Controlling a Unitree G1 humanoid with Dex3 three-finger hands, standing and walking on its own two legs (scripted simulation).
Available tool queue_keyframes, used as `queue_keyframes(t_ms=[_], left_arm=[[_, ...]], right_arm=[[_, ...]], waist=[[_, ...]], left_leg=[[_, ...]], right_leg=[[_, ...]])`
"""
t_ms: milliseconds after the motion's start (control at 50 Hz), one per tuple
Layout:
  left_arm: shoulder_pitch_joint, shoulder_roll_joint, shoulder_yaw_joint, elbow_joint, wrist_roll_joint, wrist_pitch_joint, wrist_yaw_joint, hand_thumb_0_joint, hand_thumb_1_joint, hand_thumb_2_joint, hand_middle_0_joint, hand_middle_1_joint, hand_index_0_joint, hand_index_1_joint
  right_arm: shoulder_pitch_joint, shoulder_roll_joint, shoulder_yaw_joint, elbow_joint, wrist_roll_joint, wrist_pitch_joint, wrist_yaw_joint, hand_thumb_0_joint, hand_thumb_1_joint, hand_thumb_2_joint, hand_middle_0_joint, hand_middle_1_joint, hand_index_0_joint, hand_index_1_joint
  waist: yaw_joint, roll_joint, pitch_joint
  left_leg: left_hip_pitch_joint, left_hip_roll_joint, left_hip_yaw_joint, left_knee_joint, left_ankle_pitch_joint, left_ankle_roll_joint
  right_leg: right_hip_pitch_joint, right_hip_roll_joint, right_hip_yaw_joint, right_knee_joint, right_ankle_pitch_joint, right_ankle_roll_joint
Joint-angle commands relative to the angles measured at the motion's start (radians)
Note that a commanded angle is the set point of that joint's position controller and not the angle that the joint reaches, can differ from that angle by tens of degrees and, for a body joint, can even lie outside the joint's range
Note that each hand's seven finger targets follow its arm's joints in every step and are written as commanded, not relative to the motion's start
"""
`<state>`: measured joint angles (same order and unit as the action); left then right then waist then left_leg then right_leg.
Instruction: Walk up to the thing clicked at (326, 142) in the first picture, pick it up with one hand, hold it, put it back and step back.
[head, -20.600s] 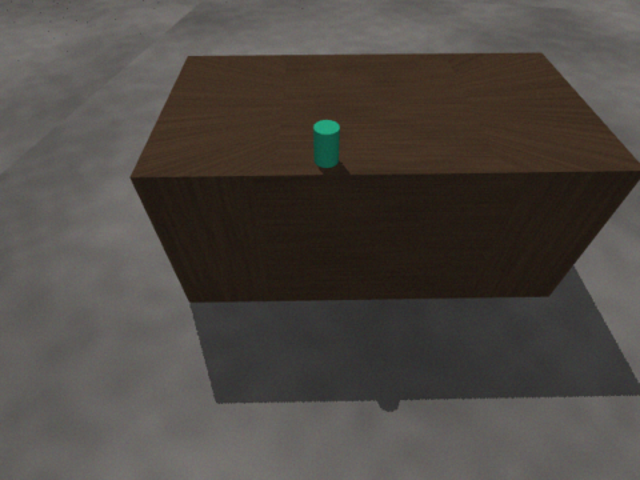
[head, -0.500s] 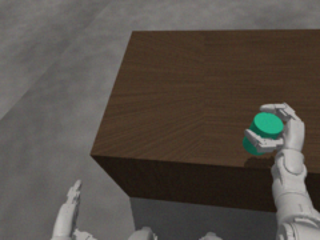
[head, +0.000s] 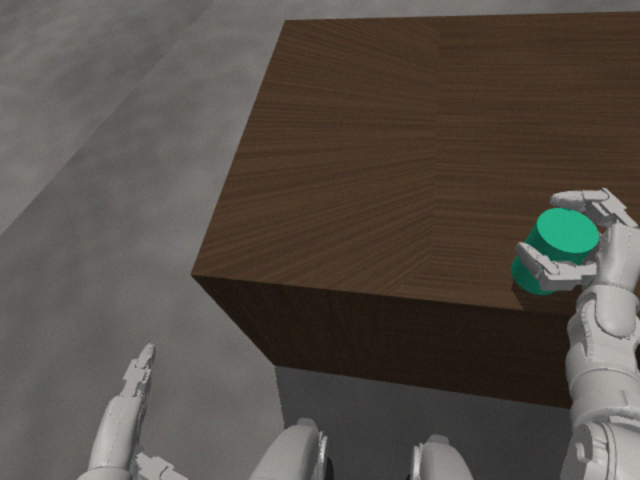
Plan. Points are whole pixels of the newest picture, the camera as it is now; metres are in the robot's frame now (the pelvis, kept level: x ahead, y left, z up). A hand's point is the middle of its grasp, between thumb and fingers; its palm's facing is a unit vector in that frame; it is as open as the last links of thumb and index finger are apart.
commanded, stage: lower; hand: right
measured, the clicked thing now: (550, 253) +0.43 -0.22 -0.02
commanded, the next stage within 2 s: loosen in 0.30 s
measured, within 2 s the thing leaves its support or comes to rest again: rests again in 0.16 s
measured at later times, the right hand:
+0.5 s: hand (554, 246) +0.44 -0.22 -0.01, palm faces +0.27 +0.96 +0.00, open 9.7 cm
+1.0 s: hand (556, 246) +0.43 -0.22 -0.01, palm faces +0.26 +0.96 +0.00, open 12.4 cm
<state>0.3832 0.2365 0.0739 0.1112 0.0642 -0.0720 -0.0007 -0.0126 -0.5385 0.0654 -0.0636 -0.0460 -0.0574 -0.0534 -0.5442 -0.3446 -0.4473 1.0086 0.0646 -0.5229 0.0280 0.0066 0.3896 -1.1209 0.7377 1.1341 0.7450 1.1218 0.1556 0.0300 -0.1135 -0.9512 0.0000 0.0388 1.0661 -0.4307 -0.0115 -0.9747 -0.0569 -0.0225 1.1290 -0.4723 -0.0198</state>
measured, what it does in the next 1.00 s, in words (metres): stands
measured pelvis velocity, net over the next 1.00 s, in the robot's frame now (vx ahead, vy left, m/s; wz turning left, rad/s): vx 0.01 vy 0.00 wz -0.01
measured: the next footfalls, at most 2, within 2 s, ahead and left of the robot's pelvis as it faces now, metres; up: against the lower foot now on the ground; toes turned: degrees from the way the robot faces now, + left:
none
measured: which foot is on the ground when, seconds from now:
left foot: down 0.00-1.00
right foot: down 0.00-1.00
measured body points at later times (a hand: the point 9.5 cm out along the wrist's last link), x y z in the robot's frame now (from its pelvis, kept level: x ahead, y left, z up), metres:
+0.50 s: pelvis +0.01 +0.00 -0.01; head +0.12 -0.04 +0.42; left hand +0.17 +0.27 -0.01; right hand +0.42 -0.27 -0.01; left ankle +0.04 +0.13 -0.65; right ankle +0.04 -0.11 -0.65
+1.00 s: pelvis +0.01 +0.00 -0.02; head +0.12 -0.04 +0.42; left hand +0.16 +0.27 -0.01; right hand +0.41 -0.27 -0.01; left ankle +0.04 +0.13 -0.65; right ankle +0.04 -0.11 -0.65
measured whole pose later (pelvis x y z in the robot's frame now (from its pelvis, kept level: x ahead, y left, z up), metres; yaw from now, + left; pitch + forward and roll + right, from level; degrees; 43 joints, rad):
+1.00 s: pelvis +0.01 +0.00 -0.02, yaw +0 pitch +21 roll +3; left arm 0.43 0.25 0.08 -0.02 0.07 -0.03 -0.01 -0.01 -0.53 0.06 -0.07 -0.05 -0.06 -0.05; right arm -0.51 -0.35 -0.47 0.94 0.07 -0.53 0.06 -0.01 0.47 -0.37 0.76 0.60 0.77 0.60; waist 0.17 0.02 -0.14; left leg -1.04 0.00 0.05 1.16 -0.48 -0.01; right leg -1.06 -0.05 -0.01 1.22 -0.51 -0.01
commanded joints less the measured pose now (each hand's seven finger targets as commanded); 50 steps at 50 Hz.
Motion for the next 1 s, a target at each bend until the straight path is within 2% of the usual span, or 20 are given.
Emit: queue_keyframes(t_ms=[0, 40, 60, 80, 100, 120, 140, 180, 260, 320, 380, 460, 520, 600, 640, 740, 780, 920, 940, 980], left_arm=[[0.02, 0.177, 0.104, -0.197, 0.004, -0.047, 0.019, 0.0, -0.549, 0.059, -0.051, -0.047, -0.047, -0.051], [0.041, 0.168, 0.098, -0.173, 0.001, -0.049, 0.014, 0.0, -0.555, 0.064, -0.05, -0.045, -0.043, -0.052], [-0.002, 0.168, 0.093, -0.25, -0.001, -0.058, 0.015, 0.0, -0.558, 0.065, -0.05, -0.044, -0.042, -0.052], [-0.002, 0.202, 0.122, -0.261, 0.003, -0.054, 0.02, 0.0, -0.559, 0.064, -0.051, -0.044, -0.043, -0.052], [0.053, 0.192, 0.115, -0.226, 0.007, -0.044, 0.02, 0.0, -0.563, 0.069, -0.05, -0.043, -0.041, -0.052], [0.049, 0.15, 0.064, -0.235, 0.005, -0.043, 0.013, 0.0, -0.557, 0.066, -0.049, -0.045, -0.042, -0.053], [0.07, 0.164, 0.095, -0.201, 0.003, -0.041, 0.014, 0.0, -0.559, 0.067, -0.05, -0.045, -0.042, -0.053], [0.072, 0.187, 0.112, -0.217, 0.005, -0.041, 0.015, 0.0, -0.564, 0.067, -0.049, -0.041, -0.039, -0.051], [0.076, 0.203, 0.139, -0.211, 0.008, -0.031, 0.012, 0.0, -0.562, 0.064, -0.051, -0.043, -0.042, -0.052], [0.045, 0.183, 0.116, -0.272, 0.008, -0.038, 0.008, 0.0, -0.566, 0.067, -0.049, -0.04, -0.038, -0.051], [0.078, 0.166, 0.102, -0.247, 0.01, -0.029, 0.006, 0.0, -0.562, 0.06, -0.049, -0.04, -0.04, -0.049], [0.079, 0.192, 0.121, -0.299, 0.009, -0.023, 0.008, 0.0, -0.513, 0.03, -0.055, -0.051, -0.061, -0.043], [0.105, 0.187, 0.118, -0.295, 0.006, -0.015, 0.007, 0.0, -0.513, 0.031, -0.055, -0.051, -0.062, -0.043], [0.075, 0.182, 0.118, -0.289, -0.002, -0.017, 0.004, 0.0, -0.52, 0.037, -0.055, -0.052, -0.061, -0.044], [0.07, 0.17, 0.111, -0.287, -0.001, -0.02, 0.004, 0.0, -0.538, 0.054, -0.053, -0.048, -0.054, -0.048], [0.068, 0.171, 0.099, -0.299, 0.001, -0.018, 0.009, 0.0, -0.545, 0.057, -0.051, -0.049, -0.05, -0.049], [0.086, 0.183, 0.112, -0.3, 0.0, -0.013, 0.01, 0.0, -0.551, 0.061, -0.051, -0.049, -0.048, -0.052], [0.105, 0.202, 0.142, -0.292, -0.002, -0.003, 0.008, 0.0, -0.553, 0.06, -0.051, -0.048, -0.047, -0.052], [0.092, 0.178, 0.116, -0.287, 0.001, -0.002, 0.005, 0.0, -0.549, 0.057, -0.052, -0.049, -0.049, -0.052], [0.078, 0.184, 0.125, -0.3, 0.0, -0.006, 0.005, 0.0, -0.55, 0.057, -0.051, -0.048, -0.048, -0.052]], right_arm=[[-0.454, -0.217, 0.012, -0.297, 0.003, -0.106, -0.004, 0.0, -0.208, -1.351, 1.298, 1.466, 1.345, 1.466], [-0.379, -0.194, 0.004, -0.231, 0.01, -0.105, 0.002, 0.0, -0.2, -1.31, 1.265, 1.422, 1.309, 1.422], [-0.409, -0.21, -0.006, -0.281, 0.012, -0.113, 0.003, 0.0, -0.186, -1.295, 1.251, 1.407, 1.295, 1.407], [-0.454, -0.295, -0.048, -0.344, 0.008, -0.12, -0.003, 0.0, -0.191, -1.307, 1.255, 1.416, 1.3, 1.416], [-0.427, -0.28, -0.039, -0.317, 0.004, -0.113, -0.004, 0.0, -0.202, -1.318, 1.269, 1.429, 1.313, 1.429], [-0.39, -0.188, 0.011, -0.257, 0.013, -0.103, 0.008, 0.0, -0.215, -1.316, 1.277, 1.43, 1.319, 1.431], [-0.36, -0.178, 0.009, -0.247, 0.019, -0.102, 0.011, 0.0, -0.223, -1.302, 1.262, 1.411, 1.304, 1.412], [-0.38, -0.249, -0.039, -0.294, 0.015, -0.111, 0.003, 0.0, -0.228, -1.298, 1.265, 1.409, 1.305, 1.41], [-0.374, -0.217, -0.021, -0.292, 0.014, -0.113, 0.002, 0.0, -0.277, -1.328, 1.296, 1.438, 1.334, 1.438], [-0.347, -0.203, -0.022, -0.292, 0.011, -0.118, 0.004, 0.0, -0.249, -1.311, 1.276, 1.421, 1.315, 1.421], [-0.319, -0.19, -0.018, -0.26, 0.011, -0.119, 0.013, 0.0, -0.243, -1.321, 1.287, 1.434, 1.328, 1.435], [-0.326, -0.224, -0.03, -0.299, 0.01, -0.115, 0.026, 0.0, -0.087, -1.034, 1.22, 1.187, 1.243, 1.187], [-0.327, -0.222, -0.034, -0.309, 0.012, -0.102, 0.028, 0.0, 0.005, -0.841, 1.178, 1.071, 1.196, 1.071], [-0.313, -0.205, -0.027, -0.29, 0.02, -0.09, 0.032, 0.0, 0.206, -0.588, 1.108, 0.88, 1.119, 0.881], [-0.335, -0.202, -0.016, -0.308, 0.014, -0.091, 0.032, 0.0, 0.338, -0.547, 0.984, 0.809, 1.004, 0.81], [-0.314, -0.219, -0.033, -0.296, 0.014, -0.087, 0.031, 0.0, 0.487, -0.343, 0.847, 0.618, 0.862, 0.619], [-0.297, -0.192, -0.024, -0.265, 0.019, -0.081, 0.033, 0.0, 0.482, -0.317, 0.779, 0.568, 0.792, 0.569], [-0.297, -0.196, -0.023, -0.272, 0.013, -0.072, 0.026, 0.0, 0.493, -0.307, 0.663, 0.51, 0.678, 0.511], [-0.321, -0.188, -0.016, -0.285, 0.014, -0.076, 0.027, 0.0, 0.477, -0.316, 0.633, 0.501, 0.648, 0.501], [-0.331, -0.19, -0.017, -0.295, 0.013, -0.079, 0.025, 0.0, 0.477, -0.323, 0.588, 0.485, 0.604, 0.486]], waist=[[0.005, -0.157, -0.437], [0.0, -0.158, -0.415], [0.005, -0.158, -0.493], [-0.011, -0.19, -0.548], [-0.004, -0.194, -0.532], [0.009, -0.162, -0.484], [0.009, -0.177, -0.451], [-0.003, -0.179, -0.488], [0.005, -0.185, -0.457], [0.013, -0.158, -0.493], [0.017, -0.144, -0.443], [0.02, -0.183, -0.522], [0.02, -0.164, -0.507], [0.02, -0.146, -0.427], [0.013, -0.144, -0.421], [0.005, -0.167, -0.484], [0.022, -0.155, -0.469], [0.024, -0.142, -0.412], [0.019, -0.152, -0.411], [0.021, -0.132, -0.414]], left_leg=[[0.139, -0.036, -0.013, -0.105, 0.145, 0.028], [0.108, -0.037, -0.003, -0.088, 0.14, 0.031], [0.137, -0.037, -0.001, -0.083, 0.173, 0.029], [0.157, -0.035, -0.006, -0.079, 0.192, 0.029], [0.167, -0.036, -0.01, -0.076, 0.215, 0.029], [0.145, -0.039, -0.003, -0.078, 0.211, 0.028], [0.117, -0.036, -0.003, -0.074, 0.193, 0.031], [0.147, -0.034, -0.006, -0.065, 0.221, 0.029], [0.112, -0.037, -0.002, -0.051, 0.221, 0.032], [0.133, -0.034, -0.006, -0.046, 0.232, 0.031], [0.119, -0.034, -0.006, -0.035, 0.228, 0.028], [0.126, -0.033, -0.005, -0.029, 0.252, 0.029], [0.145, -0.032, -0.01, -0.035, 0.275, 0.025], [0.117, -0.026, -0.02, -0.055, 0.186, 0.026], [0.116, -0.023, -0.028, -0.06, 0.148, 0.025], [0.127, -0.027, -0.013, -0.033, 0.214, 0.028], [0.107, -0.03, -0.004, -0.034, 0.209, 0.029], [0.081, -0.031, -0.001, -0.037, 0.181, 0.032], [0.075, -0.031, 0.0, -0.037, 0.162, 0.033], [0.073, -0.032, 0.0, -0.04, 0.143, 0.032]], right_leg=[[0.309, 0.024, 0.053, -0.162, 0.142, 0.019], [0.301, 0.022, 0.072, -0.164, 0.148, 0.025], [0.331, 0.021, 0.072, -0.153, 0.193, 0.024], [0.355, 0.025, 0.061, -0.14, 0.218, 0.024], [0.349, 0.028, 0.053, -0.13, 0.245, 0.022], [0.325, 0.026, 0.056, -0.129, 0.24, 0.023], [0.307, 0.026, 0.058, -0.128, 0.226, 0.024], [0.306, 0.029, 0.056, -0.117, 0.257, 0.021], [0.31, 0.025, 0.058, -0.109, 0.282, 0.025], [0.281, 0.027, 0.059, -0.094, 0.268, 0.019], [0.243, 0.029, 0.058, -0.085, 0.258, 0.02], [0.304, 0.027, 0.061, -0.079, 0.305, 0.022], [0.284, 0.032, 0.053, -0.069, 0.315, 0.017], [0.209, 0.033, 0.051, -0.084, 0.184, 0.012], [0.2, 0.032, 0.05, -0.086, 0.142, 0.012], [0.238, 0.032, 0.054, -0.076, 0.228, 0.018], [0.247, 0.029, 0.061, -0.081, 0.232, 0.019], [0.233, 0.026, 0.061, -0.093, 0.208, 0.017], [0.222, 0.027, 0.063, -0.099, 0.184, 0.019], [0.212, 0.027, 0.066, -0.098, 0.156, 0.016]])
